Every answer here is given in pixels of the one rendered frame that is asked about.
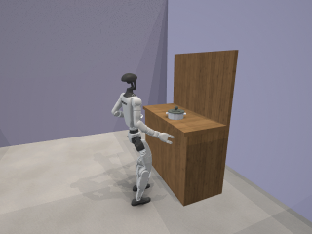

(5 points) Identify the right robot forearm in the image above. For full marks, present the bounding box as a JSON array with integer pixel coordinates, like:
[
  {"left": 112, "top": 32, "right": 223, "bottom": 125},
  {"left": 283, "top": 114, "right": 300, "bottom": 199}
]
[{"left": 136, "top": 121, "right": 161, "bottom": 138}]

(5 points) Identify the table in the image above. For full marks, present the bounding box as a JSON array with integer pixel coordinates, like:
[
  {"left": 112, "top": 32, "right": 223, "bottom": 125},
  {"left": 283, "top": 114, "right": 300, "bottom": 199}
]
[{"left": 142, "top": 50, "right": 239, "bottom": 206}]

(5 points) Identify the pot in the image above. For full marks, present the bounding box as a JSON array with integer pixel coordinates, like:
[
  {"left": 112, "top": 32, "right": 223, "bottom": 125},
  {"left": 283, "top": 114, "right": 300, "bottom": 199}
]
[{"left": 166, "top": 112, "right": 186, "bottom": 120}]

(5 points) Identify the left robot forearm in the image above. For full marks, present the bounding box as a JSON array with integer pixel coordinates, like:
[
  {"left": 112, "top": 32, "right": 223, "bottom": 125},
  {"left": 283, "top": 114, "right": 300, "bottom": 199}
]
[{"left": 118, "top": 110, "right": 124, "bottom": 118}]

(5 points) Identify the left robot upper arm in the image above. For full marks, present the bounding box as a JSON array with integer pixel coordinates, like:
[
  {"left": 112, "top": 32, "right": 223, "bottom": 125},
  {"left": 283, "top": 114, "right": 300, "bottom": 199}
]
[{"left": 111, "top": 93, "right": 124, "bottom": 117}]

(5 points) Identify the right robot hand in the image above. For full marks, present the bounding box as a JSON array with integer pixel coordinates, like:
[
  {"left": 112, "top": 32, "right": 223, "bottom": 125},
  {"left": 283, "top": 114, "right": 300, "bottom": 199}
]
[{"left": 159, "top": 133, "right": 175, "bottom": 144}]

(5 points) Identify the robot head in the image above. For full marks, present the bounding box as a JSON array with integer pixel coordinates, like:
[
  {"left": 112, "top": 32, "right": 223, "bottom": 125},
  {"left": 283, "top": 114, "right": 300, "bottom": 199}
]
[{"left": 121, "top": 73, "right": 137, "bottom": 98}]

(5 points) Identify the right robot upper arm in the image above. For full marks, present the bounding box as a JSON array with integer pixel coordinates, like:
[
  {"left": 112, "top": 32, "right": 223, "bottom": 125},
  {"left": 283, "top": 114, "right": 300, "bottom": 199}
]
[{"left": 131, "top": 97, "right": 142, "bottom": 128}]

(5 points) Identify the lid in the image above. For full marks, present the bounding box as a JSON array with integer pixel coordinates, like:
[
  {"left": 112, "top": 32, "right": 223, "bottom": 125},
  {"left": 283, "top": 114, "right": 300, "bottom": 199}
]
[{"left": 168, "top": 109, "right": 185, "bottom": 114}]

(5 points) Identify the robot right thigh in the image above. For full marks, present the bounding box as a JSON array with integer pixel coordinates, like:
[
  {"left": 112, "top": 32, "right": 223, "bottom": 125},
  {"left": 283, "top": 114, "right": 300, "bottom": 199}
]
[{"left": 134, "top": 137, "right": 152, "bottom": 176}]

